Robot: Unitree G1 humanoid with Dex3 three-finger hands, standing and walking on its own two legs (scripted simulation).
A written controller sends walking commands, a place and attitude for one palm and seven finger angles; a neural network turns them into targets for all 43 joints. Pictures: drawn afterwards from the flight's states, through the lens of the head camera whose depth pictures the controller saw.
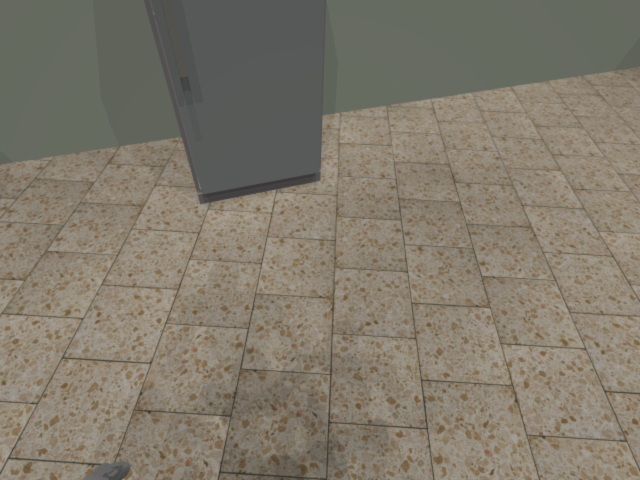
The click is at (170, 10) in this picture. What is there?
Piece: fridge door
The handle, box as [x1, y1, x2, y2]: [161, 0, 187, 77]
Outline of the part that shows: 161,0 180,77 187,76 170,0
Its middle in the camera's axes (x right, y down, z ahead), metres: -0.46 -0.71 +1.14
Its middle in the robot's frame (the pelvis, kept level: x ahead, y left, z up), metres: +1.32 +0.53 +0.10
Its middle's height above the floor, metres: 0.87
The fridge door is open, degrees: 0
